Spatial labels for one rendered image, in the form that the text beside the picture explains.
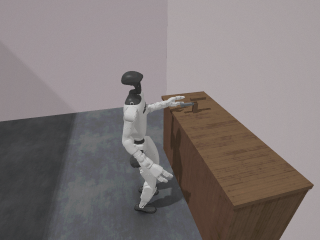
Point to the right robot forearm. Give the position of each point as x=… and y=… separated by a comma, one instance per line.
x=141, y=157

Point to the left robot forearm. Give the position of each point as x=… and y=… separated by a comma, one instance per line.
x=157, y=106

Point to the tap lever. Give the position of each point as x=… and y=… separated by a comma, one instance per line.
x=186, y=104

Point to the right robot shin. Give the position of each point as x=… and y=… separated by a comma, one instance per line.
x=147, y=194

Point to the robot left hand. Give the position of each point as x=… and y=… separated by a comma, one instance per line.
x=172, y=103

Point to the counter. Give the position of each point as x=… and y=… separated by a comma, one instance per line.
x=236, y=186

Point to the robot right hand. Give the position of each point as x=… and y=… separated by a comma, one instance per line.
x=156, y=170

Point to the right robot upper arm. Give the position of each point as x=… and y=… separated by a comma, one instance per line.
x=130, y=117

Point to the robot right thigh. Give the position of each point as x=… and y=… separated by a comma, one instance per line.
x=145, y=173

